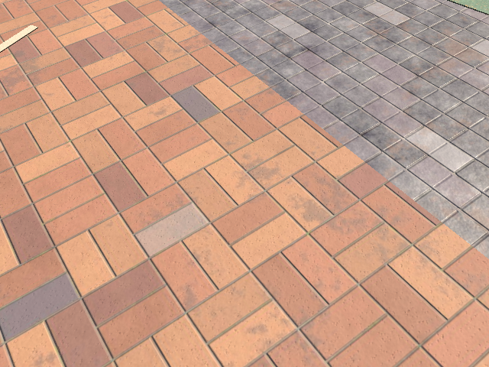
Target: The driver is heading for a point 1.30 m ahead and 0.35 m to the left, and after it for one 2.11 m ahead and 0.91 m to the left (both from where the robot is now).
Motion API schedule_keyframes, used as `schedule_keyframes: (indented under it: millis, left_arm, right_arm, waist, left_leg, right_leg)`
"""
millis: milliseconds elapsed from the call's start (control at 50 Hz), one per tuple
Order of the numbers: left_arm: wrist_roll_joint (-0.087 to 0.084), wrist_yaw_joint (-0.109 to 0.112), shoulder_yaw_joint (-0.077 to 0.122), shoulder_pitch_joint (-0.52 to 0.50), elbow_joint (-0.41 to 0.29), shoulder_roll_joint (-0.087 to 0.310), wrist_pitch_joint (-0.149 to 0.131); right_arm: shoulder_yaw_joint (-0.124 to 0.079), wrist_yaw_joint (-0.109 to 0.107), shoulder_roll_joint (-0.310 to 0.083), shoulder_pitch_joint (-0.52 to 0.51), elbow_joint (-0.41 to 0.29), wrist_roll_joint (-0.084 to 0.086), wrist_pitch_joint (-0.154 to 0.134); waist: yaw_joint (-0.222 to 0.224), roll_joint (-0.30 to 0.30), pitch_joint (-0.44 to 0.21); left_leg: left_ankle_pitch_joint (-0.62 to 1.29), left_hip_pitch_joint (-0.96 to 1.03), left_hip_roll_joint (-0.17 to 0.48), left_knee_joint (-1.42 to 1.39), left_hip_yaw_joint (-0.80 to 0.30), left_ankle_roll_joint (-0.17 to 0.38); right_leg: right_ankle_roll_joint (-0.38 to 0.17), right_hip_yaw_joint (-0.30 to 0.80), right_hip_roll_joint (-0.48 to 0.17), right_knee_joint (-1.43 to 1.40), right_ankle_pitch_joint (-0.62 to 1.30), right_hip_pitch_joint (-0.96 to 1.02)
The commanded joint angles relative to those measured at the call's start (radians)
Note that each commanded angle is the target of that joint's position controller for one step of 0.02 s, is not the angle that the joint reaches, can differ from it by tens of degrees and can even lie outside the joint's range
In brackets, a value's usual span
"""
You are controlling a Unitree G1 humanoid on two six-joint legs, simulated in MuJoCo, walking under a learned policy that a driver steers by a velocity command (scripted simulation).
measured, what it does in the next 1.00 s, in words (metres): walks ahead: left foot, then right foot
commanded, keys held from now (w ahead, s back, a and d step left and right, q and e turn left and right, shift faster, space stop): w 0.78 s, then w+q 0.22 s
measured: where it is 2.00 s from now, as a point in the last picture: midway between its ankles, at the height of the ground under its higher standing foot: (222, 199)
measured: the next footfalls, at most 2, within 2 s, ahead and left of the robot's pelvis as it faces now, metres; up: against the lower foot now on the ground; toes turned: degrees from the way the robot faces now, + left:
left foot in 0.24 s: +0.29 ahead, +0.15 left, +0.00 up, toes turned +2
right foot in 0.78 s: +0.61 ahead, -0.08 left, +0.00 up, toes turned -1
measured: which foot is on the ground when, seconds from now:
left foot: up 0.00-0.22, down 0.24-0.80, up 0.82-1.00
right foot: down 0.00-0.24, up 0.26-0.76, down 0.78-1.00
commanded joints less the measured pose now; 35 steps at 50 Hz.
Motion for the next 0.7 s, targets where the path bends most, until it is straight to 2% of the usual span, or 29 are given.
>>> schedule_keyframes:
  millis: [20,60,100,140,180,200,220,240,260,280,300,320,340,360,380,420,440,500,580,640,700]
  left_arm:
    - [-0.003,0.005,0.041,-0.027,-0.059,0.162,-0.015]
    - [-0.005,0.006,0.047,-0.005,-0.047,0.183,-0.015]
    - [-0.01,0.005,0.053,0.027,-0.029,0.203,-0.017]
    - [-0.019,0.005,0.057,0.033,-0.014,0.214,-0.018]
    - [-0.021,0.006,0.062,0.03,-0.002,0.225,-0.012]
    - [-0.018,0.007,0.065,0.021,0.0,0.235,-0.007]
    - [-0.015,0.01,0.062,0.018,0.003,0.23,-0.001]
    - [-0.005,0.015,0.05,0.03,0.001,0.205,0.003]
    - [0.006,0.012,0.019,0.124,-0.034,0.108,-0.004]
    - [-0.01,0.01,0.002,0.167,-0.02,0.062,-0.024]
    - [-0.041,0.001,0.031,0.047,-0.032,0.17,-0.035]
    - [-0.048,-0.001,0.035,-0.039,-0.057,0.195,-0.042]
    - [-0.031,0.002,0.032,-0.081,-0.061,0.184,-0.045]
    - [-0.018,0.004,0.035,-0.079,-0.056,0.171,-0.041]
    - [-0.016,0.001,0.034,-0.051,-0.044,0.153,-0.032]
    - [-0.013,0.003,0.028,-0.031,-0.03,0.121,-0.013]
    - [-0.008,0.006,0.027,-0.053,-0.037,0.116,-0.007]
    - [0.005,0.007,0.022,-0.163,-0.073,0.109,-0.013]
    - [-0.003,-0.014,0.004,-0.314,-0.107,0.073,-0.037]
    - [-0.012,-0.034,0.002,-0.398,-0.137,0.077,-0.046]
    - [-0.012,-0.051,0.007,-0.426,-0.16,0.098,-0.05]
  right_arm:
    - [0.003,0.017,-0.026,-0.168,-0.108,-0.008,-0.029]
    - [0.014,0.022,-0.011,-0.218,-0.123,-0.004,-0.028]
    - [0.016,0.027,-0.02,-0.255,-0.139,0.001,-0.027]
    - [0.011,0.032,-0.042,-0.264,-0.15,0.005,-0.027]
    - [0.003,0.032,-0.069,-0.239,-0.149,0.004,-0.03]
    - [-0.007,0.027,-0.089,-0.192,-0.14,0.001,-0.029]
    - [-0.025,0.018,-0.118,-0.083,-0.111,-0.002,-0.026]
    - [-0.044,0.006,-0.156,0.08,-0.069,-0.001,-0.021]
    - [-0.065,-0.004,-0.259,0.212,-0.053,-0.027,-0.016]
    - [-0.055,0.007,-0.239,0.257,-0.034,-0.019,-0.017]
    - [-0.033,0.004,-0.165,0.188,-0.036,-0.008,-0.019]
    - [-0.025,0.0,-0.14,0.114,-0.043,-0.006,-0.018]
    - [-0.019,-0.001,-0.12,0.059,-0.049,-0.015,-0.017]
    - [-0.012,0.001,-0.098,0.023,-0.055,-0.03,-0.021]
    - [-0.009,0.001,-0.082,0.003,-0.057,-0.037,-0.025]
    - [-0.009,0.001,-0.076,-0.002,-0.045,-0.027,-0.04]
    - [-0.011,0.0,-0.083,0.003,-0.035,-0.023,-0.046]
    - [-0.016,-0.01,-0.103,0.041,-0.011,-0.019,-0.046]
    - [-0.019,-0.022,-0.131,0.108,0.016,-0.008,-0.033]
    - [-0.022,-0.024,-0.145,0.174,0.048,-0.001,-0.016]
    - [-0.028,-0.03,-0.155,0.195,0.068,0.003,0.006]
  waist:
    - [0.026,-0.156,0.102]
    - [0.041,-0.16,0.11]
    - [0.049,-0.159,0.124]
    - [0.034,-0.159,0.138]
    - [0.005,-0.161,0.122]
    - [-0.028,-0.167,0.082]
    - [-0.089,-0.158,0.001]
    - [-0.162,-0.143,-0.114]
    - [-0.155,0.074,-0.297]
    - [-0.139,0.254,-0.417]
    - [-0.148,0.16,-0.241]
    - [-0.127,0.091,-0.109]
    - [-0.099,0.02,-0.042]
    - [-0.064,0.026,-0.008]
    - [-0.037,0.051,-0.012]
    - [-0.014,0.047,-0.003]
    - [-0.012,0.038,0.019]
    - [-0.037,0.004,0.063]
    - [-0.097,-0.012,0.085]
    - [-0.129,-0.013,0.102]
    - [-0.114,0.002,0.094]
  left_leg:
    - [0.155,-0.207,0.026,-0.129,0.001,-0.032]
    - [0.237,-0.109,0.003,-0.251,0.017,-0.043]
    - [0.274,-0.044,-0.014,-0.32,0.021,-0.036]
    - [0.271,-0.027,-0.013,-0.367,0.002,-0.009]
    - [0.232,0.015,-0.024,-0.396,0.005,0.023]
    - [0.208,0.091,-0.048,-0.405,0.026,0.043]
    - [0.197,0.246,-0.079,-0.414,0.053,0.07]
    - [0.198,0.491,-0.06,-0.388,0.036,0.099]
    - [0.067,0.881,0.211,-0.4,-0.354,0.228]
    - [-0.208,0.961,0.329,-0.625,-0.773,0.302]
    - [-0.312,0.838,0.304,-0.685,-0.71,0.253]
    - [-0.249,0.693,0.277,-0.694,-0.575,0.222]
    - [-0.129,0.557,0.24,-0.708,-0.469,0.211]
    - [-0.033,0.457,0.197,-0.732,-0.385,0.204]
    - [0.01,0.4,0.174,-0.76,-0.34,0.206]
    - [0.085,0.344,0.16,-0.805,-0.27,0.228]
    - [0.114,0.326,0.158,-0.825,-0.241,0.235]
    - [0.206,0.351,0.145,-0.849,-0.173,0.234]
    - [0.265,0.378,0.112,-0.846,-0.082,0.195]
    - [0.275,0.476,0.15,-0.815,-0.09,0.194]
    - [0.375,0.6,0.197,-0.744,-0.106,0.173]
  right_leg:
    - [-0.166,0.168,-0.212,-0.179,0.138,0.049]
    - [-0.156,0.115,-0.198,-0.18,0.175,-0.018]
    - [-0.155,0.11,-0.22,-0.186,0.174,-0.045]
    - [-0.145,0.115,-0.255,-0.177,0.192,-0.015]
    - [-0.125,0.109,-0.278,-0.129,0.317,0.042]
    - [-0.111,0.09,-0.27,-0.056,0.494,0.06]
    - [-0.087,0.049,-0.234,0.092,0.679,0.049]
    - [-0.055,0.012,-0.188,0.306,0.701,-0.053]
    - [0.012,-0.025,-0.079,0.713,0.338,-0.39]
    - [0.033,0.095,0.049,0.923,-0.302,-0.553]
    - [0.023,0.117,-0.017,1.015,-0.266,-0.669]
    - [0.007,0.072,-0.069,0.996,-0.174,-0.698]
    - [0.004,0.049,-0.11,0.948,-0.093,-0.666]
    - [0.003,0.051,-0.143,0.898,-0.032,-0.614]
    - [0.006,0.056,-0.159,0.88,0.005,-0.559]
    - [0.022,0.042,-0.168,0.841,0.031,-0.536]
    - [0.033,0.038,-0.172,0.808,0.058,-0.558]
    - [0.061,0.032,-0.179,0.642,0.212,-0.639]
    - [0.06,-0.021,-0.132,0.367,0.402,-0.576]
    - [0.046,-0.023,-0.111,0.271,0.407,-0.588]
    - [0.009,-0.018,-0.092,0.212,0.3,-0.597]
